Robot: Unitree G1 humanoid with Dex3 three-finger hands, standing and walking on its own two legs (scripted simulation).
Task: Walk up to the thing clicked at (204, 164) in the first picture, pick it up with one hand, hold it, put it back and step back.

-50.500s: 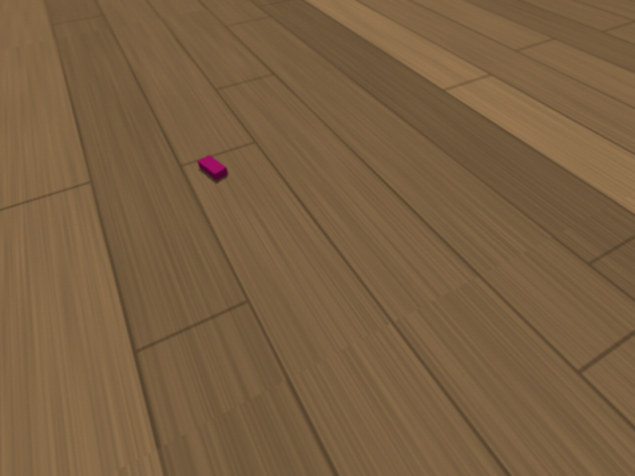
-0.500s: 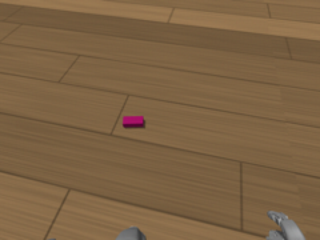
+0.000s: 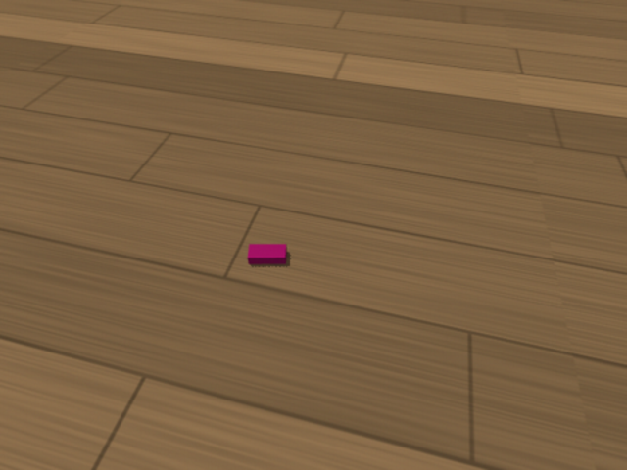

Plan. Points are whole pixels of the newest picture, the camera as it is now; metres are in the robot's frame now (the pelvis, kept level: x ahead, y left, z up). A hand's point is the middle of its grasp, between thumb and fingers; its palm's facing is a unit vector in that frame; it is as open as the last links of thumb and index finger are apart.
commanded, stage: step back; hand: left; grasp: from above
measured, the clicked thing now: (267, 254) +1.03 +0.18 -0.75
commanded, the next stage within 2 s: stand in 0.66 s
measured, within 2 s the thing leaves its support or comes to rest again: neither
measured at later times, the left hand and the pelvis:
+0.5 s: hand out of the picture +0.12 +0.26 -0.16, palm faces +0.06 -0.94 -0.35, open 7.4 cm; pelvis +0.06 +0.00 -0.01, yaw +2 degrees
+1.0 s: hand out of the picture +0.14 +0.26 -0.14, palm faces +0.01 -0.94 -0.34, open 7.4 cm; pelvis +0.06 +0.01 +0.01, yaw +1 degrees
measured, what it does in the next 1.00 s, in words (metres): steps on the spot: right foot, then left foot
